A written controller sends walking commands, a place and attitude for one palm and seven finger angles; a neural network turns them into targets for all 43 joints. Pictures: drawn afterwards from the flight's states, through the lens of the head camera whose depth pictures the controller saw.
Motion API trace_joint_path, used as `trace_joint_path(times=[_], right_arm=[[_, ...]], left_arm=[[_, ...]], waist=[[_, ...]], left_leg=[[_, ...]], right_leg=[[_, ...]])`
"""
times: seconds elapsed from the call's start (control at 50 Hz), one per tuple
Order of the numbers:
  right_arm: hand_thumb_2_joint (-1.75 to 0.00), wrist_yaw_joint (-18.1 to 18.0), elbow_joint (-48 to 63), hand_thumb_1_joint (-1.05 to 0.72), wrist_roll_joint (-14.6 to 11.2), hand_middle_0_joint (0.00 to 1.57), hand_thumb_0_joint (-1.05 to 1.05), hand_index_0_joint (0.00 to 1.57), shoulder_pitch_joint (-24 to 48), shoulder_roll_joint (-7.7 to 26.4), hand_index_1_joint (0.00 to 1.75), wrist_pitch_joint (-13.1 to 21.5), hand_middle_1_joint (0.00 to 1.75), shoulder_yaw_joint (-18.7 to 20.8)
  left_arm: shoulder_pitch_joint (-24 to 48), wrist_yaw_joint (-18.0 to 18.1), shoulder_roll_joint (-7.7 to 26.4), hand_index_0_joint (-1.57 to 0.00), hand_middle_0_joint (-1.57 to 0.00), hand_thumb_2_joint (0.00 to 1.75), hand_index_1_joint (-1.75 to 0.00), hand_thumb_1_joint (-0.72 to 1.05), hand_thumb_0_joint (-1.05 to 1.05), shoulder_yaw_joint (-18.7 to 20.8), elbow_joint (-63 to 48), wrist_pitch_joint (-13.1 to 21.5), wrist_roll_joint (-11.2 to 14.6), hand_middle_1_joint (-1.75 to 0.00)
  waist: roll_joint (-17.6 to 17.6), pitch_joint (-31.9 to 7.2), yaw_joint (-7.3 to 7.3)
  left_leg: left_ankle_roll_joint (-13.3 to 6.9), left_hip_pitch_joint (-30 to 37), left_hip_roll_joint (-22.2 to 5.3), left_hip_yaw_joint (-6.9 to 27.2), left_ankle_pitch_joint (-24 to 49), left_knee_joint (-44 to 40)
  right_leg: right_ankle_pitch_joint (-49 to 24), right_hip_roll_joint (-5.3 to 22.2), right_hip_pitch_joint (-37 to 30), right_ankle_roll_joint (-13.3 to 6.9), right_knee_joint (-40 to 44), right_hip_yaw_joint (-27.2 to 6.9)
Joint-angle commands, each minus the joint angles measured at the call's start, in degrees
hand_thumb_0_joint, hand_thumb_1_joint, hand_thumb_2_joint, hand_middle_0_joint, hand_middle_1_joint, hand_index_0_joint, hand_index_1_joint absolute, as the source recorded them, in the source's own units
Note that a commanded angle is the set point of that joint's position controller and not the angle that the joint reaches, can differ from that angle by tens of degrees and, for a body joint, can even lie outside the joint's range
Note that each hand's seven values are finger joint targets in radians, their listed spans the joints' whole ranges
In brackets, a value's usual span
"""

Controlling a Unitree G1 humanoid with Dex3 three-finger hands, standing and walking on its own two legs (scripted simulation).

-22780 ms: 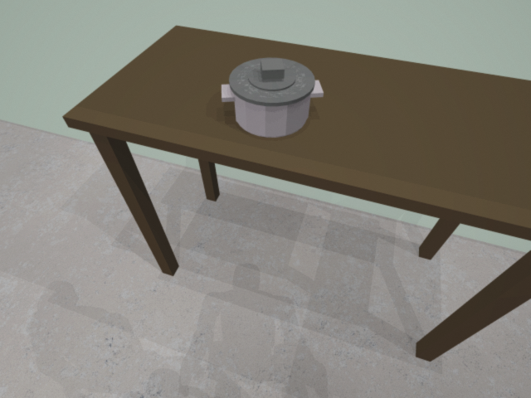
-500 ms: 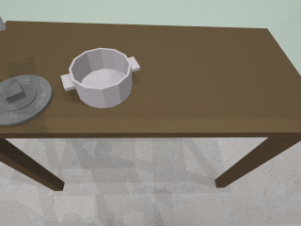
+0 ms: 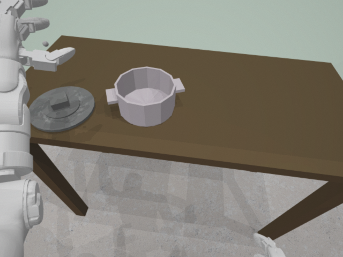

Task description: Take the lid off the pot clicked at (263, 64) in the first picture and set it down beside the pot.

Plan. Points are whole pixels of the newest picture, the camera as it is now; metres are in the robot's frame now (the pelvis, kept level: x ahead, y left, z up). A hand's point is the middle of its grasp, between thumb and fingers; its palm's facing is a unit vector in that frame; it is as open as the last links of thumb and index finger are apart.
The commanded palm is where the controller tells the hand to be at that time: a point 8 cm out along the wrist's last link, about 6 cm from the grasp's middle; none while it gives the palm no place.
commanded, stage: draw the hand back to the body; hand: left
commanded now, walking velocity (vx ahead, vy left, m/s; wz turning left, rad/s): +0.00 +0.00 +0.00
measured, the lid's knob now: (59, 100) +0.49 +0.34 +0.06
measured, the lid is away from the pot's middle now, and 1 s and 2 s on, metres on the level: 0.24 0.24 0.24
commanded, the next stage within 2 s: step back with the hand held close in 1.54 s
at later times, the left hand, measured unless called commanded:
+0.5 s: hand (35, 73) +0.34 +0.25 +0.27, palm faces +0.49 -0.85 -0.20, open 8.9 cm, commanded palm +0.28 +0.28 +0.26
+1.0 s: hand (18, 123) +0.24 +0.23 +0.26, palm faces +0.50 -0.84 -0.20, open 7.5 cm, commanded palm +0.18 +0.26 +0.25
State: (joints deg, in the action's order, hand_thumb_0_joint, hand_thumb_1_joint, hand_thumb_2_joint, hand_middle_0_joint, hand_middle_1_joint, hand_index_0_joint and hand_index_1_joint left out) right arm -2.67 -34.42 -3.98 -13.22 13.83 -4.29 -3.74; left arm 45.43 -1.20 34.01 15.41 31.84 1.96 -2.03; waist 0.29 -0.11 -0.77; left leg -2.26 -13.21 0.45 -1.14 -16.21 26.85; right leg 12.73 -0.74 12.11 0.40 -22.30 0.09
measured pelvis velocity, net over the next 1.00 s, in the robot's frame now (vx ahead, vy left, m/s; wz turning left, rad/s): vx -0.01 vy -0.04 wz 0.00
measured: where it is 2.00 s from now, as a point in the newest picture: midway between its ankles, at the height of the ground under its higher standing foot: outside the picture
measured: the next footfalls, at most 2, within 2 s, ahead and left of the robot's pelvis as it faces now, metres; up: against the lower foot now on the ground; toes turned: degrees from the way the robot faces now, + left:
none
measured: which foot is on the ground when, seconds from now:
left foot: down 0.00-1.00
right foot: down 0.00-1.00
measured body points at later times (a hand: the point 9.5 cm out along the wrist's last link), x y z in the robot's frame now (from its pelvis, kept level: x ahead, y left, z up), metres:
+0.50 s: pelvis +0.00 -0.03 +0.00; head -0.01 -0.05 +0.45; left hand +0.31 +0.29 +0.28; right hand +0.16 -0.28 -0.10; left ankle -0.03 +0.09 -0.74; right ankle -0.01 -0.13 -0.74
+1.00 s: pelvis -0.01 -0.04 +0.01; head -0.04 -0.06 +0.45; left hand +0.21 +0.27 +0.27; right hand +0.18 -0.26 -0.08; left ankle -0.03 +0.09 -0.74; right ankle -0.01 -0.13 -0.74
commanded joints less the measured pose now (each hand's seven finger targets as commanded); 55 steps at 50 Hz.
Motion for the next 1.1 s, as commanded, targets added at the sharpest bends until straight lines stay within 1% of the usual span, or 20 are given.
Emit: trace_joint_path(times=[0.0, 0.02, 0.06, 0.12, 0.18, 0.22, 0.28, 0.38, 0.42, 0.46, 0.56, 0.6, 0.66, 0.76, 0.8, 0.86, 0.9, 0.96, 1.0, 1.08], right_arm=[[-0.90, -0.80, 4.02, -0.90, 1.32, 0.20, 0.00, 0.20, 1.42, 9.28, 0.30, 4.58, 0.30, 3.76], [-0.90, -0.72, 3.93, -0.90, 1.46, 0.20, 0.00, 0.20, 1.95, 9.30, 0.30, 4.87, 0.30, 3.76], [-0.90, -0.60, 3.81, -0.90, 1.43, 0.20, 0.00, 0.20, 2.93, 8.90, 0.30, 5.44, 0.30, 3.81], [-0.90, -0.40, 4.00, -0.90, 1.50, 0.20, 0.00, 0.20, 4.40, 9.05, 0.30, 6.48, 0.30, 4.12], [-0.90, -0.47, 3.43, -0.90, 1.48, 0.20, 0.00, 0.20, 5.21, 8.81, 0.30, 7.03, 0.30, 4.27], [-0.90, -0.50, 3.38, -0.90, 1.34, 0.20, 0.00, 0.20, 6.54, 8.52, 0.30, 7.64, 0.30, 4.24], [-0.90, -0.71, 2.63, -0.90, 1.44, 0.20, 0.00, 0.20, 6.29, 8.63, 0.30, 7.67, 0.30, 4.26], [-0.90, -1.00, 3.12, -0.90, 1.47, 0.20, 0.00, 0.20, 9.07, 7.80, 0.30, 8.93, 0.30, 4.08], [-0.90, -1.03, 2.66, -0.90, 1.59, 0.20, 0.00, 0.20, 9.52, 7.74, 0.30, 8.99, 0.30, 3.86], [-0.90, -1.08, 2.77, -0.90, 1.68, 0.20, 0.00, 0.20, 9.86, 7.59, 0.30, 9.15, 0.30, 3.95], [-0.90, -0.98, 3.25, -0.90, 1.85, 0.20, 0.00, 0.20, 11.61, 6.68, 0.30, 9.66, 0.30, 3.78], [-0.90, -1.05, 3.33, -0.90, 1.88, 0.20, 0.00, 0.20, 12.18, 6.42, 0.30, 10.03, 0.30, 3.67], [-0.90, -1.23, 3.24, -0.90, 2.30, 0.20, 0.00, 0.20, 12.54, 6.14, 0.30, 10.32, 0.30, 3.59], [-0.90, -1.23, 3.46, -0.90, 2.62, 0.20, 0.00, 0.20, 13.49, 5.51, 0.30, 10.89, 0.30, 3.68], [-0.90, -1.17, 3.40, -0.90, 2.57, 0.20, 0.00, 0.20, 13.80, 5.49, 0.30, 11.06, 0.30, 3.72], [-0.90, -1.43, 3.28, -0.90, 2.85, 0.20, 0.00, 0.20, 14.20, 5.11, 0.30, 11.39, 0.30, 3.73], [-0.90, -1.41, 3.66, -0.90, 2.90, 0.20, 0.00, 0.20, 14.88, 4.84, 0.30, 12.17, 0.30, 3.77], [-0.90, -1.43, 3.09, -0.90, 3.34, 0.20, 0.00, 0.20, 14.22, 4.71, 0.30, 12.12, 0.30, 3.87], [-0.90, -1.34, 3.42, -0.90, 3.19, 0.20, 0.00, 0.20, 14.57, 4.65, 0.30, 12.18, 0.30, 3.86], [-0.90, -1.30, 3.65, -0.90, 3.71, 0.20, 0.00, 0.20, 14.53, 4.38, 0.30, 12.63, 0.30, 3.96]], left_arm=[[21.71, 5.38, 16.50, -0.36, -0.36, 0.77, -0.70, 0.11, 0.00, 8.84, -19.10, 4.59, 3.73, -0.70], [18.83, 5.72, 16.61, -0.35, -0.35, 0.77, -0.69, 0.13, 0.00, 9.68, -19.52, 4.60, 3.96, -0.69], [13.69, 5.68, 13.35, -0.34, -0.34, 0.78, -0.66, 0.18, 0.00, 8.33, -19.64, 4.27, 4.73, -0.66], [11.88, 6.04, 15.23, -0.33, -0.33, 0.79, -0.63, 0.25, 0.00, 10.82, -27.11, 5.08, 5.24, -0.63], [7.33, 6.22, 13.90, -0.31, -0.31, 0.80, -0.59, 0.33, 0.00, 11.24, -27.84, 4.70, 5.57, -0.59], [7.58, 6.19, 11.52, -0.30, -0.30, 0.81, -0.57, 0.37, 0.00, 9.23, -31.79, 5.12, 5.77, -0.57], [0.30, 6.58, 11.62, -0.29, -0.29, 0.82, -0.53, 0.45, 0.00, 11.13, -28.27, 4.04, 6.12, -0.53], [-0.20, 6.79, 11.01, -0.27, -0.27, 0.84, -0.47, 0.56, 0.00, 11.28, -37.26, 5.24, 6.51, -0.47], [-3.83, 6.79, 9.70, -0.26, -0.26, 0.85, -0.45, 0.61, 0.00, 11.05, -35.95, 5.04, 6.79, -0.45], [-7.04, 6.81, 10.11, -0.25, -0.25, 0.86, -0.42, 0.66, 0.00, 12.56, -36.61, 4.85, 7.12, -0.42], [-10.76, 6.47, 8.20, -0.22, -0.22, 0.88, -0.36, 0.78, 0.00, 12.51, -42.94, 5.22, 7.68, -0.36], [-11.80, 6.41, 6.49, -0.21, -0.21, 0.89, -0.34, 0.83, 0.00, 11.41, -44.75, 5.43, 7.87, -0.34], [-15.65, 6.65, 6.98, -0.20, -0.20, 0.90, -0.30, 0.90, 0.00, 13.29, -46.08, 5.31, 8.15, -0.30], [-21.34, 6.46, 4.56, -0.20, -0.20, 0.90, -0.30, 0.90, 0.00, 13.19, -51.44, 5.60, 8.65, -0.30], [-22.90, 6.39, 3.63, -0.20, -0.20, 0.90, -0.30, 0.90, 0.00, 12.86, -52.91, 5.74, 8.89, -0.30], [-26.28, 6.55, 3.03, -0.20, -0.20, 0.90, -0.30, 0.90, 0.00, 13.29, -54.37, 5.73, 9.06, -0.30], [-26.55, 6.49, 2.52, -0.20, -0.20, 0.90, -0.30, 0.90, 0.00, 12.84, -60.48, 6.88, 8.90, -0.30], [-33.94, 6.62, 1.45, -0.20, -0.20, 0.90, -0.30, 0.90, 0.00, 13.54, -58.74, 6.34, 9.06, -0.30], [-34.22, 6.24, 0.41, -0.20, -0.20, 0.90, -0.30, 0.90, 0.00, 12.44, -61.19, 6.66, 9.11, -0.30], [-40.14, 6.19, -0.05, -0.20, -0.20, 0.90, -0.30, 0.90, 0.00, 12.96, -65.57, 7.04, 8.97, -0.30]], waist=[[9.16, -17.36, -0.25], [7.72, -17.51, 0.10], [4.69, -16.50, 0.30], [5.90, -18.53, 0.93], [3.84, -17.18, 1.16], [6.55, -16.31, 0.79], [1.84, -13.52, 1.45], [4.63, -15.21, 1.82], [3.14, -12.58, 1.88], [1.62, -12.48, 2.45], [3.77, -11.65, 2.72], [3.59, -10.45, 2.52], [2.67, -9.86, 3.18], [3.52, -9.39, 3.51], [1.57, -8.16, 3.36], [2.22, -7.42, 3.67], [5.03, -8.81, 3.64], [2.41, -7.20, 4.15], [2.55, -5.33, 3.71], [3.90, -5.67, 4.31]], left_leg=[[1.16, 13.66, -3.37, 1.73, 27.26, -3.48], [1.13, 12.59, -3.32, 1.33, 27.36, -4.09], [0.80, 11.01, -3.04, 0.20, 27.65, -4.35], [0.37, 12.13, -2.78, -0.36, 28.91, -4.45], [0.25, 11.11, -2.40, -1.09, 27.48, -4.95], [0.10, 12.18, -2.11, -1.35, 26.76, -4.93], [-0.12, 9.90, -1.68, -1.69, 23.18, -5.67], [-0.32, 12.01, -1.13, -1.80, 21.21, -6.01], [-0.33, 11.03, -1.09, -1.92, 19.71, -6.33], [-0.50, 10.79, -1.02, -2.14, 19.31, -6.37], [-0.37, 11.73, -0.86, -2.45, 17.90, -6.59], [-0.48, 12.46, -0.88, -2.35, 17.00, -6.80], [-0.48, 11.96, -0.74, -2.23, 16.38, -7.18], [-0.53, 12.67, -0.66, -2.35, 16.68, -7.24], [-0.55, 12.81, -0.77, -2.08, 15.98, -7.36], [-0.52, 12.60, -0.68, -2.03, 14.31, -7.77], [-0.46, 14.33, -0.76, -1.83, 15.25, -7.61], [-0.32, 12.99, -0.83, -1.61, 15.93, -7.95], [-0.32, 13.11, -0.95, -1.41, 14.42, -8.25], [-0.10, 13.09, -1.03, -1.04, 15.05, -8.36]], right_leg=[[-15.62, -1.03, -4.79, -2.99, 1.91, 1.54], [-16.69, -0.95, -6.38, -2.87, 1.94, 1.54], [-19.13, -0.86, -8.44, -2.60, 1.98, 1.46], [-21.57, -0.53, -10.89, -2.48, 2.17, 0.96], [-22.23, -0.46, -11.69, -2.17, 2.36, 1.00], [-21.56, -0.48, -10.69, -2.15, 2.85, 0.87], [-20.92, -0.47, -11.08, -1.93, 3.15, 1.10], [-19.34, -0.37, -11.58, -1.73, 3.54, 0.66], [-18.15, -0.44, -10.84, -1.68, 4.07, 0.81], [-18.58, -0.36, -11.54, -1.41, 4.17, 0.56], [-17.15, -0.18, -11.30, -1.32, 5.05, 0.31], [-15.43, -0.41, -10.23, -1.38, 5.64, 0.55], [-14.81, -0.42, -10.75, -1.29, 5.91, 0.41], [-15.50, -0.29, -10.95, -1.26, 6.27, 0.19], [-14.18, -0.48, -10.21, -1.28, 6.86, 0.36], [-11.87, -0.31, -9.91, -1.19, 7.38, 0.22], [-12.43, -0.35, -10.07, -1.43, 7.15, 0.21], [-13.14, -0.49, -10.38, -1.39, 7.00, 0.52], [-10.96, -0.51, -9.14, -1.41, 7.75, 0.65], [-11.30, -0.39, -9.75, -1.53, 7.34, 0.71]])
